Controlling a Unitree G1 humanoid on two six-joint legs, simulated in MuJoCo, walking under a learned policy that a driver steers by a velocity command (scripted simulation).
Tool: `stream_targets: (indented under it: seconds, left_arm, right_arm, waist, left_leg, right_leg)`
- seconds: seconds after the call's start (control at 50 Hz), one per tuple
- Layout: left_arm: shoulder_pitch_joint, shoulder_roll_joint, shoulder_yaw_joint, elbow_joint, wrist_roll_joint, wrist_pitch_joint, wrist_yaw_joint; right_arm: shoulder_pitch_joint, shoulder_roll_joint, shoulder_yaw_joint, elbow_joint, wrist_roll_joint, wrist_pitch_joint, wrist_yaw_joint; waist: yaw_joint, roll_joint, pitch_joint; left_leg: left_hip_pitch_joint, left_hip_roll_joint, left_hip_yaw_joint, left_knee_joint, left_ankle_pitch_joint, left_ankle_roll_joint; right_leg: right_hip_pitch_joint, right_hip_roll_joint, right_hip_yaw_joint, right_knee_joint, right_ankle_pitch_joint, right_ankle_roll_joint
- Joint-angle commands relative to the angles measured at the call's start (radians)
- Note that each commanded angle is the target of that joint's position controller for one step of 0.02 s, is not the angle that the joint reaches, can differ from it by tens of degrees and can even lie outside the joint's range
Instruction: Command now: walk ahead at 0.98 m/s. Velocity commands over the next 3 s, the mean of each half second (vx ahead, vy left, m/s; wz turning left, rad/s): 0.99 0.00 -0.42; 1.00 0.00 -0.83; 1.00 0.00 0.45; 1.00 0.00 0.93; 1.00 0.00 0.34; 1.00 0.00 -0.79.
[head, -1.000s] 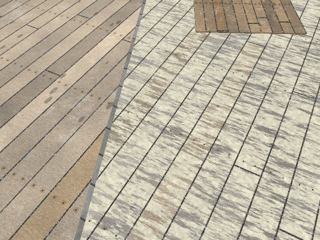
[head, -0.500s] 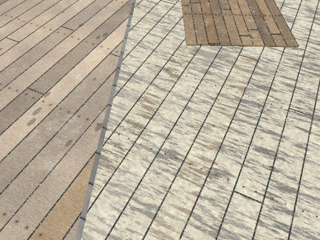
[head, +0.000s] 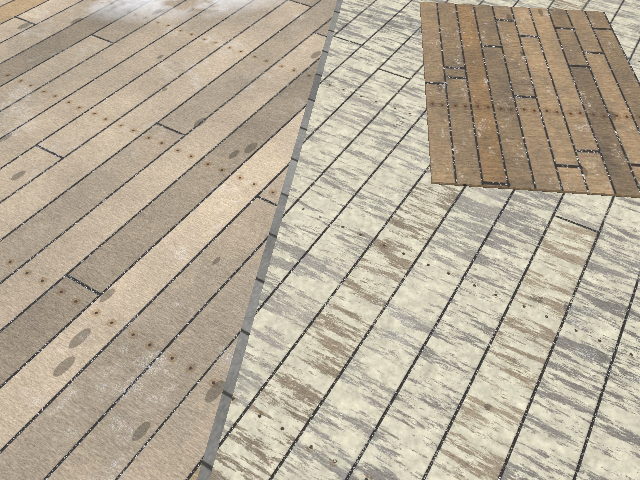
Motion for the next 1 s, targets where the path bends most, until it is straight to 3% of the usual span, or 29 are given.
stream_targets:
  seconds: [0.02, 0.06, 0.1, 0.18, 0.22, 0.24, 0.26, 0.28, 0.3, 0.32, 0.34, 0.36, 0.38, 0.4, 0.44, 0.48, 0.52, 0.62, 0.68, 0.72, 0.76, 0.78, 0.8, 0.82, 0.84, 0.86, 0.88, 0.94, 1.0]
  left_arm:
    - [-0.149, 0.043, -0.006, -0.086, -0.013, -0.042, 0.003]
    - [-0.103, 0.103, 0.004, -0.079, -0.011, -0.051, 0.02]
    - [-0.007, 0.089, -0.005, -0.059, -0.027, -0.051, 0.031]
    - [0.063, 0.154, 0.009, -0.052, -0.039, -0.018, 0.049]
    - [0.063, 0.161, 0.015, -0.051, -0.027, 0.009, 0.055]
    - [0.052, 0.181, 0.02, -0.056, -0.008, 0.02, 0.052]
    - [0.028, 0.189, 0.018, -0.062, 0.018, 0.032, 0.046]
    - [-0.013, 0.129, -0.004, -0.107, 0.043, 0.028, 0.041]
    - [0.212, -0.087, -0.053, -0.121, -0.011, -0.004, 0.025]
    - [0.149, 0.015, -0.033, -0.119, -0.073, -0.017, 0.035]
    - [0.0, 0.082, -0.012, -0.159, -0.092, -0.015, 0.045]
    - [-0.102, 0.091, -0.009, -0.191, -0.069, -0.011, 0.054]
    - [-0.138, 0.08, -0.004, -0.206, -0.04, -0.008, 0.05]
    - [-0.104, 0.059, 0.003, -0.211, -0.047, 0.012, 0.04]
    - [-0.093, 0.032, 0.011, -0.216, -0.066, 0.058, 0.03]
    - [-0.116, 0.014, 0.011, -0.24, -0.051, 0.087, 0.026]
    - [-0.148, 0.029, 0.018, -0.255, -0.044, 0.097, 0.027]
    - [-0.317, 0.053, 0.015, -0.33, -0.037, 0.078, -0.006]
    - [-0.384, 0.073, 0.019, -0.363, -0.039, 0.059, -0.04]
    - [-0.294, 0.128, 0.047, -0.358, -0.057, 0.062, -0.04]
    - [0.061, 0.255, 0.11, -0.284, -0.061, 0.092, -0.025]
    - [0.24, 0.316, 0.149, -0.226, -0.064, 0.101, -0.001]
    - [0.157, 0.315, 0.12, -0.194, -0.041, 0.1, 0.001]
    - [0.081, 0.248, 0.085, -0.261, 0.005, 0.062, -0.011]
    - [0.093, 0.179, 0.079, -0.273, -0.006, 0.037, -0.015]
    - [0.078, 0.161, 0.073, -0.263, -0.011, 0.016, -0.02]
    - [0.004, 0.151, 0.067, -0.274, -0.017, 0.003, -0.025]
    - [-0.134, 0.113, 0.049, -0.302, -0.011, 0.0, 0.007]
    - [-0.062, 0.08, 0.034, -0.266, -0.01, -0.003, 0.04]
  right_arm:
    - [0.047, -0.034, 0.005, -0.044, -0.038, 0.017, -0.015]
    - [-0.03, -0.032, 0.008, -0.081, -0.042, 0.001, -0.015]
    - [-0.152, -0.044, 0.006, -0.103, -0.028, -0.014, -0.001]
    - [-0.284, -0.052, 0.005, -0.162, 0.0, -0.037, 0.032]
    - [-0.23, -0.107, -0.019, -0.159, -0.001, -0.046, 0.038]
    - [-0.133, -0.147, -0.038, -0.144, 0.004, -0.048, 0.034]
    - [0.062, -0.198, -0.066, -0.104, 0.017, -0.043, 0.022]
    - [0.315, -0.261, -0.084, -0.059, 0.007, -0.03, 0.002]
    - [0.397, -0.36, -0.111, -0.016, -0.033, -0.023, 0.013]
    - [0.394, -0.245, -0.088, -0.023, -0.043, -0.03, 0.016]
    - [0.311, -0.185, -0.073, -0.018, -0.033, -0.035, 0.011]
    - [0.237, -0.159, -0.066, -0.02, -0.035, -0.034, 0.012]
    - [0.193, -0.14, -0.065, -0.012, -0.049, -0.035, 0.017]
    - [0.145, -0.09, -0.054, 0.007, -0.061, -0.038, 0.018]
    - [0.077, -0.041, -0.049, 0.028, -0.042, -0.036, 0.021]
    - [0.064, -0.066, -0.058, 0.041, -0.033, -0.037, 0.02]
    - [0.056, -0.078, -0.061, 0.042, -0.053, -0.031, 0.011]
    - [0.128, -0.168, -0.075, 0.046, -0.058, -0.025, -0.018]
    - [0.127, -0.219, -0.084, 0.035, -0.052, -0.003, -0.029]
    - [0.128, -0.279, -0.098, 0.021, -0.043, 0.022, -0.039]
    - [0.033, -0.32, -0.113, -0.025, -0.018, 0.036, -0.03]
    - [-0.028, -0.278, -0.103, -0.057, 0.005, 0.023, -0.023]
    - [0.024, -0.022, -0.037, -0.079, -0.04, -0.017, -0.002]
    - [0.113, 0.004, -0.011, -0.178, 0.001, -0.067, 0.005]
    - [-0.042, -0.123, -0.034, -0.195, 0.016, -0.098, 0.006]
    - [-0.092, -0.129, -0.04, -0.22, 0.029, -0.105, 0.004]
    - [-0.077, -0.11, -0.036, -0.199, 0.005, -0.097, -0.003]
    - [0.042, -0.112, -0.051, -0.154, -0.022, -0.039, -0.002]
    - [-0.099, -0.064, -0.028, -0.191, -0.037, -0.009, -0.016]
  waist:
    - [-0.091, -0.041, 0.132]
    - [-0.065, -0.085, 0.117]
    - [0.002, -0.006, 0.117]
    - [0.038, -0.048, 0.171]
    - [-0.008, -0.068, 0.131]
    - [-0.065, -0.095, 0.057]
    - [-0.177, -0.113, -0.075]
    - [-0.285, -0.07, -0.266]
    - [-0.146, 0.367, -0.489]
    - [-0.183, 0.34, -0.466]
    - [-0.187, 0.242, -0.274]
    - [-0.174, 0.07, -0.166]
    - [-0.135, 0.034, -0.099]
    - [-0.075, 0.052, -0.076]
    - [-0.033, 0.073, -0.005]
    - [-0.013, 0.053, 0.071]
    - [-0.002, 0.01, 0.108]
    - [-0.045, -0.052, 0.186]
    - [-0.04, -0.046, 0.188]
    - [0.034, 0.044, 0.091]
    - [0.23, 0.116, -0.091]
    - [0.32, 0.019, -0.134]
    - [0.122, -0.382, 0.011]
    - [0.003, -0.437, -0.253]
    - [0.078, -0.207, -0.186]
    - [0.034, -0.06, -0.088]
    - [-0.024, 0.078, -0.036]
    - [-0.12, 0.061, 0.01]
    - [-0.03, -0.004, 0.09]
  left_leg:
    - [-0.021, 0.069, 0.035, -0.113, 0.153, -0.045]
    - [-0.009, 0.069, 0.044, -0.315, 0.349, -0.058]
    - [0.038, 0.023, 0.109, -0.521, 0.474, -0.06]
    - [0.081, -0.025, 0.073, -0.8, 0.436, -0.084]
    - [0.13, -0.059, 0.069, -0.841, 0.331, -0.076]
    - [0.241, -0.092, 0.082, -0.826, 0.248, -0.059]
    - [0.477, -0.123, 0.112, -0.786, 0.156, -0.036]
    - [0.862, 0.042, -0.042, -0.685, 0.028, -0.01]
    - [1.232, 0.285, -0.618, -0.909, -0.524, 0.145]
    - [1.195, 0.288, -0.795, -1.093, -0.687, 0.098]
    - [1.069, 0.286, -0.629, -1.097, -0.547, 0.05]
    - [0.914, 0.26, -0.461, -1.082, -0.339, 0.029]
    - [0.758, 0.23, -0.306, -1.062, -0.11, 0.026]
    - [0.662, 0.192, -0.228, -1.097, -0.106, 0.026]
    - [0.563, 0.149, -0.053, -1.143, -0.025, 0.003]
    - [0.514, 0.147, 0.073, -1.167, 0.089, -0.001]
    - [0.508, 0.112, 0.173, -1.189, 0.147, -0.007]
    - [0.641, 0.13, 0.328, -1.227, 0.267, -0.01]
    - [0.732, 0.114, 0.422, -1.159, 0.659, -0.053]
    - [0.789, 0.13, 0.433, -0.99, 1.196, -0.049]
    - [0.677, 0.144, 0.392, -0.561, 1.408, -0.02]
    - [0.485, 0.036, 0.387, -0.175, 1.124, -0.054]
    - [0.112, -0.168, 0.262, 0.255, -0.291, -0.093]
    - [-0.118, -0.244, 0.008, 0.408, -0.349, -0.069]
    - [-0.168, -0.183, -0.057, 0.32, -0.228, -0.018]
    - [-0.181, -0.151, -0.05, 0.203, -0.153, 0.001]
    - [-0.093, -0.107, -0.058, 0.114, -0.094, -0.008]
    - [0.067, -0.016, -0.038, -0.082, -0.014, -0.072]
    - [0.031, 0.025, 0.043, -0.266, 0.171, -0.119]
  right_leg:
    - [-0.261, -0.22, 0.213, -0.336, -0.064, -0.168]
    - [-0.218, -0.224, 0.203, -0.341, 0.019, -0.163]
    - [-0.122, -0.2, 0.135, -0.352, 0.088, -0.133]
    - [0.088, -0.301, 0.212, -0.336, 0.088, -0.133]
    - [0.228, -0.336, 0.242, -0.237, 0.274, -0.108]
    - [0.261, -0.327, 0.242, -0.109, 0.467, -0.097]
    - [0.21, -0.283, 0.216, 0.119, 0.605, -0.07]
    - [-0.047, -0.231, 0.192, 0.481, 0.473, -0.038]
    - [-0.423, -0.062, 0.179, 0.877, -0.174, 0.005]
    - [-0.522, -0.094, 0.261, 1.025, -0.216, -0.02]
    - [-0.622, -0.135, 0.223, 1.081, -0.148, -0.026]
    - [-0.62, -0.186, 0.201, 1.062, -0.083, -0.023]
    - [-0.557, -0.23, 0.21, 0.988, -0.032, -0.022]
    - [-0.502, -0.261, 0.214, 0.962, 0.004, -0.022]
    - [-0.471, -0.293, 0.198, 0.932, -0.002, -0.021]
    - [-0.522, -0.307, 0.186, 0.909, 0.04, -0.009]
    - [-0.569, -0.292, 0.184, 0.861, 0.144, -0.002]
    - [-0.643, -0.27, 0.084, 0.577, 0.335, -0.019]
    - [-0.528, -0.204, -0.059, 0.39, 0.33, -0.059]
    - [-0.329, -0.104, -0.147, 0.407, 0.237, -0.08]
    - [0.11, -0.042, -0.12, 0.428, 0.081, -0.136]
    - [0.398, -0.029, -0.023, 0.251, 0.155, -0.182]
    - [0.442, -0.12, 0.263, 0.225, 0.184, -0.237]
    - [0.588, -0.312, 0.892, -0.034, -0.292, -0.444]
    - [0.522, -0.336, 0.981, -0.208, -0.433, -0.366]
    - [0.408, -0.339, 0.96, -0.232, -0.441, -0.323]
    - [0.234, -0.308, 0.877, -0.208, -0.381, -0.288]
    - [-0.037, -0.217, 0.599, -0.21, -0.197, -0.249]
    - [-0.137, -0.173, 0.385, -0.232, 0.03, -0.222]
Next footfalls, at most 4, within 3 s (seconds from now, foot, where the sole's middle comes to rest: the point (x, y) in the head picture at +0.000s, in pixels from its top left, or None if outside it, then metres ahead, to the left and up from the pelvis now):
0.28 left None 0.48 0.18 -0.77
0.78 right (404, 363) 0.81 -0.16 -0.77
1.30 left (443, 221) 1.29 -0.30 -0.77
1.74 right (533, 161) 1.57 -0.62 -0.77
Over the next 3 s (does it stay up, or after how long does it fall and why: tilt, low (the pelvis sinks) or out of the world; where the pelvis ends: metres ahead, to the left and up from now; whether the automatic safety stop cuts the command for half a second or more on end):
stays up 2.48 -0.36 0.00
